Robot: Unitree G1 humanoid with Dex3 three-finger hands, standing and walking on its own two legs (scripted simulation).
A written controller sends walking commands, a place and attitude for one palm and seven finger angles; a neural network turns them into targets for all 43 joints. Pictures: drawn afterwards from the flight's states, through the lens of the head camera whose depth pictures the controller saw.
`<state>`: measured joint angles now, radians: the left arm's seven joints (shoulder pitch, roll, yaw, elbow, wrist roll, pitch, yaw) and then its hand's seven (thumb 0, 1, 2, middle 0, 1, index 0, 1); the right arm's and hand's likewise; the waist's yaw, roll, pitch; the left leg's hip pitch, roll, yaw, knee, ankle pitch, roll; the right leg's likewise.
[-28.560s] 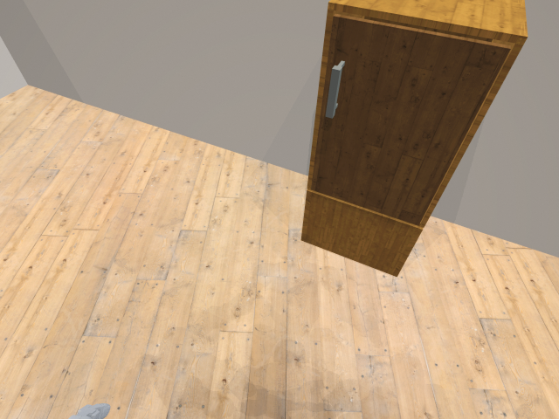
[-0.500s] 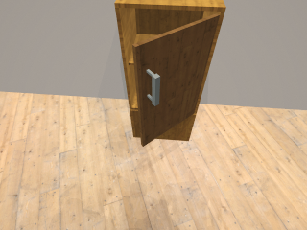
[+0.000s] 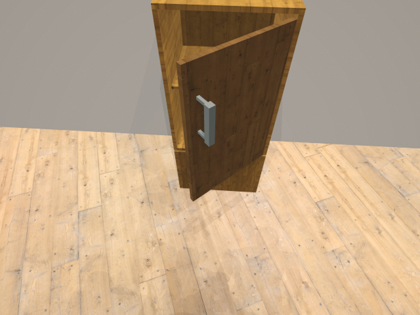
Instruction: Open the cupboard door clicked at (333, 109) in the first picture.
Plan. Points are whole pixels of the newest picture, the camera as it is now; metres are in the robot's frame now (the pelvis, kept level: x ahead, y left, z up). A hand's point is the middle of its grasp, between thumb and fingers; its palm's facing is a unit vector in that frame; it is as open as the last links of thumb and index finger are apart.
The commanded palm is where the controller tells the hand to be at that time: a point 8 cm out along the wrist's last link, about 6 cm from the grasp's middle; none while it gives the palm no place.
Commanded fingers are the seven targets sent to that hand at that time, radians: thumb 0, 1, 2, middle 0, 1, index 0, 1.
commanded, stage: walk to a spot facing it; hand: left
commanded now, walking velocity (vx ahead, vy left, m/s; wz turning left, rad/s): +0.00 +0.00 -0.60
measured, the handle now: (205, 121) +0.58 +0.05 +0.01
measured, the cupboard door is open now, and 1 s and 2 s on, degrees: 42 42 42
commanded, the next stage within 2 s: none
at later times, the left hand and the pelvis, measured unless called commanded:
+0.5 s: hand out of the picture +0.07 +0.17 -0.16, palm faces -0.17 -0.94 -0.30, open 7.4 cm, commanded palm none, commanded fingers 0.00 0.90 0.90 -0.20 -0.30 -0.20 -0.30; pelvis -0.02 -0.03 +0.00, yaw -16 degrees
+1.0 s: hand (157, 295) +0.19 +0.14 -0.17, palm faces -0.48 -0.85 -0.23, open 7.4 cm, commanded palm none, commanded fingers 0.00 0.90 0.90 -0.20 -0.30 -0.20 -0.30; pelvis +0.00 +0.00 +0.00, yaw -33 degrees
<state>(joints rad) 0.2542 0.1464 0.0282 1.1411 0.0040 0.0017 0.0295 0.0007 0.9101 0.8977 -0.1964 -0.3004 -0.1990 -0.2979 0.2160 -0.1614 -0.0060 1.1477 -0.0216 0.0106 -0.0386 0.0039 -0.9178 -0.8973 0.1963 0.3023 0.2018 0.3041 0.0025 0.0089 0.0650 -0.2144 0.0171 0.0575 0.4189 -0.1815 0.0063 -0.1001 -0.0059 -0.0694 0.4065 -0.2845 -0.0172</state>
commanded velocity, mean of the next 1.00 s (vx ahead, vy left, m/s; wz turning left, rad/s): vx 0.00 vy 0.00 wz -0.60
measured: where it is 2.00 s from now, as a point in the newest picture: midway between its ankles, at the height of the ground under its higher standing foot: outside the picture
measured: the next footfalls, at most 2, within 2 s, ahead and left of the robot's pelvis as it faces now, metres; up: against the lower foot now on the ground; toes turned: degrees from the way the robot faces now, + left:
left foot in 0.80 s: +0.08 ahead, +0.11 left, +0.00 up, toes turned -28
right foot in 1.10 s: -0.04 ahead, -0.15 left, +0.00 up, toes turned -39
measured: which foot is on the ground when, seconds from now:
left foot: down 0.00-0.32, up 0.34-0.78, down 0.80-1.00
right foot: down 0.00-0.78, up 0.80-1.00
